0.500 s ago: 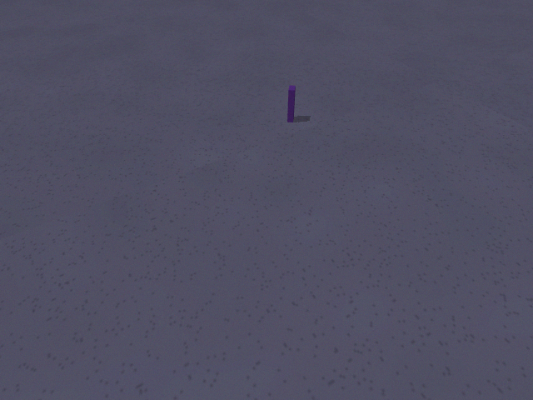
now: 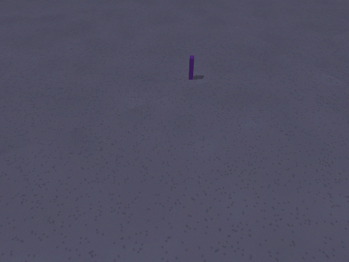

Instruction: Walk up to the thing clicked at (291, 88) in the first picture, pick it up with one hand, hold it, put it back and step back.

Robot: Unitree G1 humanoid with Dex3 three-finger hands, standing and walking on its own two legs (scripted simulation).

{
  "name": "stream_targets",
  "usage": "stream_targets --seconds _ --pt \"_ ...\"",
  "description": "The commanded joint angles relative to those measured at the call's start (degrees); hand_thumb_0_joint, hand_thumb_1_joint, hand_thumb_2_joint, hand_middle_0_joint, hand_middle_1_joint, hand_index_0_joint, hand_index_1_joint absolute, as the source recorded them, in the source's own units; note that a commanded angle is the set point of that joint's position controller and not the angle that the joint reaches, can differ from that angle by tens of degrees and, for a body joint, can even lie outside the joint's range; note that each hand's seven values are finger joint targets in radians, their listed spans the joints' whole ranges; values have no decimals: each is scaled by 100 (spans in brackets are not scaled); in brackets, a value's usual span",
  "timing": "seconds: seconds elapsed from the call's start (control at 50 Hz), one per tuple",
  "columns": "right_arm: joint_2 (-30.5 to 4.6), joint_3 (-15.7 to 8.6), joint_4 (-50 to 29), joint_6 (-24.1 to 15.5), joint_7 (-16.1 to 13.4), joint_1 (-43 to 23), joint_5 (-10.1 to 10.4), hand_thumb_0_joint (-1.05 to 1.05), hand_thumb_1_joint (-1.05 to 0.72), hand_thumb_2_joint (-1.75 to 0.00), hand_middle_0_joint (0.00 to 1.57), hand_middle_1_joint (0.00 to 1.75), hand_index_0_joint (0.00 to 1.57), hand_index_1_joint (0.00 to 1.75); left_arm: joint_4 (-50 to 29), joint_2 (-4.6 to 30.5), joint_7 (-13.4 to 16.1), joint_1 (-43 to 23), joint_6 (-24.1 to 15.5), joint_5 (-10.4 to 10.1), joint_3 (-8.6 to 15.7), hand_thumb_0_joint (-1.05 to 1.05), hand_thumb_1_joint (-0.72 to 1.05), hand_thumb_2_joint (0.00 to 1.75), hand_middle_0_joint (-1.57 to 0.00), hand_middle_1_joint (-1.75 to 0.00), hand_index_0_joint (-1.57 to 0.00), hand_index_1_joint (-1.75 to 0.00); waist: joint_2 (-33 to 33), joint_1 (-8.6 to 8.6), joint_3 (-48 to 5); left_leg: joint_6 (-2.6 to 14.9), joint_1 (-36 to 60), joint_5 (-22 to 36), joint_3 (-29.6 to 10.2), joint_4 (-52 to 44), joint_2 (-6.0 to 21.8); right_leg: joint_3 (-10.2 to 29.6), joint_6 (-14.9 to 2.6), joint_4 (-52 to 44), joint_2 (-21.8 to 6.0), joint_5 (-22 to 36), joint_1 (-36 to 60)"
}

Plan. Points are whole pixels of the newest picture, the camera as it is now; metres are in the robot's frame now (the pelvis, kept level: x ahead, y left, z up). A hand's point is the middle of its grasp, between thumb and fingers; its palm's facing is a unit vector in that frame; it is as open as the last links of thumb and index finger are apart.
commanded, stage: stand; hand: left
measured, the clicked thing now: (191, 67) +1.94 -0.13 -0.67
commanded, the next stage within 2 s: walk up in 0.62 s
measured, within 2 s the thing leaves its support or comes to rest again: neither
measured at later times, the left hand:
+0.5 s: hand out of the picture +0.08 +0.25 -0.16, palm faces -0.02 -0.94 -0.33, open 7.4 cm
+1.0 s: hand (103, 238) +0.23 +0.22 -0.14, palm faces -0.10 -0.89 -0.44, open 7.4 cm
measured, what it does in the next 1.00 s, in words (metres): walks ahead: right foot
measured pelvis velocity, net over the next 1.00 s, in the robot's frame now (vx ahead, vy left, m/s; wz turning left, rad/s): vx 0.11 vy -0.08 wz -0.11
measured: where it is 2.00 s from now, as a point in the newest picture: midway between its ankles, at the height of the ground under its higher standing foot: (207, 192)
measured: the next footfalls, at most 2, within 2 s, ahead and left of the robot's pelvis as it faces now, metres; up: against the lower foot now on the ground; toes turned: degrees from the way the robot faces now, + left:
right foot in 0.96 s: +0.19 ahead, -0.22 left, +0.00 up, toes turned -11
left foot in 1.38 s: +0.50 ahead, +0.02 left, +0.00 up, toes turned -1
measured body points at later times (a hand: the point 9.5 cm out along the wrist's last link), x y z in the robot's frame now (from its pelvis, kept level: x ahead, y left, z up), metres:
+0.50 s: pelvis +0.01 +0.00 +0.00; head +0.02 +0.00 +0.45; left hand +0.08 +0.30 -0.13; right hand +0.09 -0.30 -0.13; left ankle +0.01 +0.12 -0.75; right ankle +0.00 -0.12 -0.75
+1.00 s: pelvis +0.11 -0.08 -0.03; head +0.10 -0.10 +0.42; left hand +0.23 +0.26 -0.11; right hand +0.10 -0.43 -0.15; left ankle +0.01 +0.11 -0.73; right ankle +0.15 -0.21 -0.75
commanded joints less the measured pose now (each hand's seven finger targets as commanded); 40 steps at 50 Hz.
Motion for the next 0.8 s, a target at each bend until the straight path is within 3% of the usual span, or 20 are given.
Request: stream_targets --seconds 0.0,0.26,0.58,0.6,0.62,0.64,0.66,0.68,0.7,0.72,0.74,0.78 --pt "-1206 -252 -348 -144 -94 -250 22 0 -90 -90 20 30 20 30 -339 1226 91 -212 -109 12 218 0 90 90 -20 -30 -20 -30 53 27 -415 148 -56 546 -549 -374 703 525 -174 -353 -682 448 128" --pt "-1213 -243 -348 -154 -103 -240 37 0 -90 -90 20 30 20 30 -345 1209 96 -160 -119 2 206 0 90 90 -20 -30 -20 -30 33 28 -454 133 79 976 -550 -314 714 494 -158 -321 -697 775 147" --pt "-1244 -268 -365 -128 -116 -259 30 0 -90 -90 20 30 20 30 -349 1223 110 -161 -118 13 229 0 90 90 -20 -30 -20 -30 19 26 -511 147 160 1029 -516 -273 726 487 -169 -361 -723 885 256" --pt "-1902 -706 -752 -298 21 143 -121 0 -90 -90 20 30 20 30 -779 1951 -127 164 -183 135 687 0 90 90 -20 -30 -20 -30 -237 -7 -1225 533 308 -2336 -526 290 645 697 -401 164 -465 -2175 -2" --pt "-1947 -781 -710 -326 95 58 -202 0 -90 -90 20 30 20 30 -816 1871 -213 -27 -174 181 697 0 90 90 -20 -30 -20 -30 35 -56 -616 581 23 -3086 -685 265 713 865 -484 418 -560 -2940 -936" --pt "-1922 -797 -729 -332 130 204 -209 0 -90 -90 20 30 20 30 -954 1714 -269 -358 -166 176 680 0 90 90 -20 -30 -20 -30 285 -199 -233 639 67 -3373 -897 43 804 784 -447 664 -458 -2943 -1666" --pt "-1914 -828 -722 -361 144 480 -192 0 -90 -90 20 30 20 30 -1154 1510 -318 -702 -169 176 643 0 90 90 -20 -30 -20 -30 519 -390 2 848 478 -3592 -1360 -403 1136 454 -324 1290 -276 -2450 -2524" --pt "-2059 -926 -702 -398 139 713 -180 0 -90 -90 20 30 20 30 -1298 1348 -342 -1025 -175 161 611 0 90 90 -20 -30 -20 -30 1062 -594 335 1193 735 -3635 -2269 -1146 1947 67 -189 2489 -65 -1626 -3331" --pt "-2207 -997 -776 -450 131 815 -182 0 -90 -90 20 30 20 30 -1418 1410 -346 -1148 -194 204 617 0 90 90 -20 -30 -20 -30 855 -666 444 1458 885 -3225 -2726 -1414 2462 547 -166 2860 -288 -1656 -3745" --pt "-2252 -1020 -890 -493 122 586 -152 0 -90 -90 20 30 20 30 -1455 1532 -368 -1003 -231 173 622 0 90 90 -20 -30 -20 -30 653 -467 437 1559 946 -3044 -2847 -1483 2673 826 -186 2897 -552 -1614 -3657" --pt "-2134 -995 -958 -510 129 600 -155 0 -90 -90 20 30 20 30 -1415 1631 -416 -834 -276 152 622 0 90 90 -20 -30 -20 -30 414 -407 209 1539 1106 -2959 -2600 -1463 2454 799 -140 2843 -624 -1581 -3506" --pt "-2096 -1001 -1159 -514 163 196 -206 0 -90 -90 20 30 20 30 -1335 1629 -530 -402 -258 126 666 0 90 90 -20 -30 -20 -30 709 -149 -88 1315 809 -2914 -1736 -1389 2099 576 -79 2454 -657 -1628 -2831"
